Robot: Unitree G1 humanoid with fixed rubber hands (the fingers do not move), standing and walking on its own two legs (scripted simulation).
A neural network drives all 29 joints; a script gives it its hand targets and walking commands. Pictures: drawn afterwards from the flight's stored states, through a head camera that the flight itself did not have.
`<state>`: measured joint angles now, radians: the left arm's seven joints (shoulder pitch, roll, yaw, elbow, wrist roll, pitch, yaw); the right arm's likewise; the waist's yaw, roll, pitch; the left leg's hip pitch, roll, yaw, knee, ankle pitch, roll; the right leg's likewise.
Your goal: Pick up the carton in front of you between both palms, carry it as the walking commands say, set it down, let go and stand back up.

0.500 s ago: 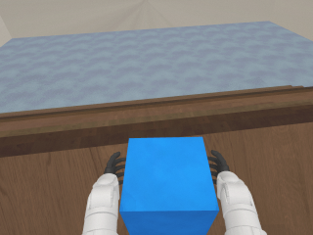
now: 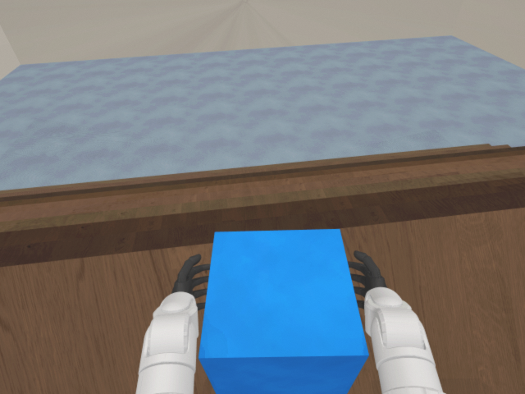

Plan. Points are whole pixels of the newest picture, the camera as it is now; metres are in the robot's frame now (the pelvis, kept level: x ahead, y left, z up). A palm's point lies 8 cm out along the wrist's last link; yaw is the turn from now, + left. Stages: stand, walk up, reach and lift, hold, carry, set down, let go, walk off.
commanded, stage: reach and lift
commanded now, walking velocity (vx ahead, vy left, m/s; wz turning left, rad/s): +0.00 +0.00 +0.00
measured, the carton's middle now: (279, 321) +0.29 +0.00 -0.04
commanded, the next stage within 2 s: hold in 0.28 s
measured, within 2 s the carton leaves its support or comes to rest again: neither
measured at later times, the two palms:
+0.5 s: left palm (181, 296) +0.28 +0.15 +0.05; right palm (380, 293) +0.28 -0.15 +0.05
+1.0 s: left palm (181, 296) +0.28 +0.15 +0.05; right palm (380, 293) +0.28 -0.15 +0.05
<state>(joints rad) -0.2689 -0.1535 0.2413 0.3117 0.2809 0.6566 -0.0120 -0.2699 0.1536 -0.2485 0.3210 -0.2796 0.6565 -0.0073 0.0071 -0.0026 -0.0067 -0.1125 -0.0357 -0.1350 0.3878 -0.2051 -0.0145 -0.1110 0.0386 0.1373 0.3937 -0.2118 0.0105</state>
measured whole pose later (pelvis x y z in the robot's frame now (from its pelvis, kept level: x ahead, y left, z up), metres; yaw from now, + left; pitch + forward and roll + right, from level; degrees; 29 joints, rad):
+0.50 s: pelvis +0.00 +0.00 +0.00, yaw +0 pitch -7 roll +0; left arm -0.26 -0.15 0.21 0.23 0.27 0.76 -0.01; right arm -0.26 0.15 -0.22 0.23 -0.27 0.75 -0.01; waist 0.00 0.00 -0.01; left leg -0.04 -0.03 -0.13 0.35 -0.19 -0.01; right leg -0.04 0.03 0.14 0.36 -0.20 0.01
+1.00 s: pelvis -0.01 +0.00 +0.00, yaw +0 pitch -7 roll +0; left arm -0.30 -0.16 0.24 0.25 0.29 0.75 -0.02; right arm -0.29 0.16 -0.25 0.26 -0.29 0.75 0.00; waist 0.00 0.00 0.02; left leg -0.05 -0.03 -0.13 0.37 -0.19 -0.01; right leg -0.05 0.04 0.13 0.37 -0.20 0.01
